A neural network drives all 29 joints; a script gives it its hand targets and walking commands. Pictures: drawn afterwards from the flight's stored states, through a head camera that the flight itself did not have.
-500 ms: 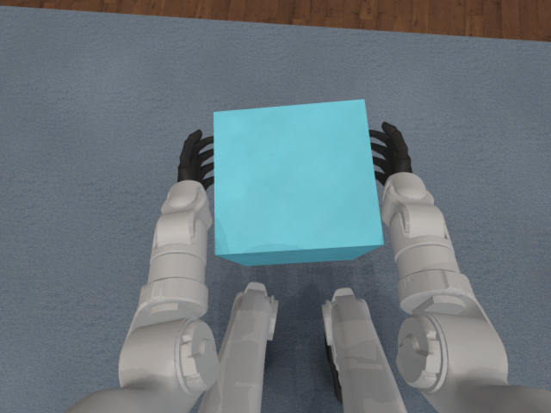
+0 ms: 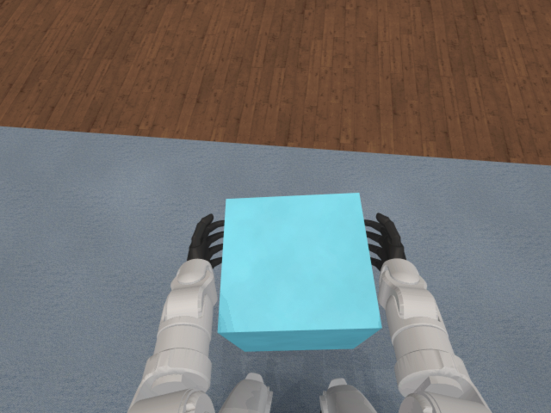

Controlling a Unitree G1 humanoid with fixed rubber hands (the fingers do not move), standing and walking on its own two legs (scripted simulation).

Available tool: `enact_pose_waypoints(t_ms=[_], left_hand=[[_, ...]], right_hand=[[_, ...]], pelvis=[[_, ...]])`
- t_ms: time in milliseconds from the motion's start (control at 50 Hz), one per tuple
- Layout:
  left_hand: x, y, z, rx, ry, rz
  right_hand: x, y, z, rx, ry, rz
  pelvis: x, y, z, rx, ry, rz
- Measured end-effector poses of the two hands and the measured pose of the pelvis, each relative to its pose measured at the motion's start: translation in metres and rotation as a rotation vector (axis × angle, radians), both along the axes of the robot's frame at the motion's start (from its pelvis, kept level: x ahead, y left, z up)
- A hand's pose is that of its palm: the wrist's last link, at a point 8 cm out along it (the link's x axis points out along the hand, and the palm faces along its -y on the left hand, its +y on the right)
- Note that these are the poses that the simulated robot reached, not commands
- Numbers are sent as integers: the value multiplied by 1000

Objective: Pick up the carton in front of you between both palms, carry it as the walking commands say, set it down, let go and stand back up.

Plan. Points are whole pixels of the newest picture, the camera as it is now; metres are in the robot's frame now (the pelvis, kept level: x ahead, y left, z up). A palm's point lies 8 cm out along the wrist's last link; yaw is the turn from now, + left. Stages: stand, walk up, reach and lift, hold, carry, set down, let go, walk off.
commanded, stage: reach and lift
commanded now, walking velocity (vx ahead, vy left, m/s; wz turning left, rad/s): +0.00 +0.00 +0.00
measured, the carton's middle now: (295, 280) +0.33 +0.01 -0.10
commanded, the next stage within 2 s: hold in 1.38 s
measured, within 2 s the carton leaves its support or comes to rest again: neither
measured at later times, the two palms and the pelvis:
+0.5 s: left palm (182, 244) +0.31 +0.15 +0.09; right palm (427, 249) +0.30 -0.15 +0.09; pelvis +0.02 +0.00 +0.06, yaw +0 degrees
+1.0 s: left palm (180, 237) +0.31 +0.15 +0.10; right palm (429, 243) +0.31 -0.15 +0.10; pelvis +0.01 +0.00 +0.07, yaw +0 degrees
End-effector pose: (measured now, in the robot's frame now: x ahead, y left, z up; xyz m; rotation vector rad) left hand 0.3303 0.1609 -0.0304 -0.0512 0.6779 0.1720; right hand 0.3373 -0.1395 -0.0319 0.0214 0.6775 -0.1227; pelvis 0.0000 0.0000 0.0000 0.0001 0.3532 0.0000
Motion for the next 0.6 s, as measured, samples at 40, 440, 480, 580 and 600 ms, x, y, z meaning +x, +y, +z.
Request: enact_pose_waypoints(t_ms=[40,440,480,580,600], left_hand=[[-2,-1,12,0,-1,-3],[-22,-7,118,36,-21,-54],[-24,-7,120,40,-8,-59],[-28,-6,119,37,11,-57],[-28,-6,120,36,10,-56]], right_hand=[[-3,-1,12,0,-1,-3],[-30,-7,119,-33,-21,2],[-32,-7,120,-37,-8,4],[-37,-6,120,-34,11,4],[-37,-6,120,-32,10,3]], pelvis=[[4,0,10,0,-31,0],[20,3,64,0,-370,-3],[17,4,64,0,-390,-5],[9,5,64,-1,-414,-6],[8,5,64,-1,-416,-5]])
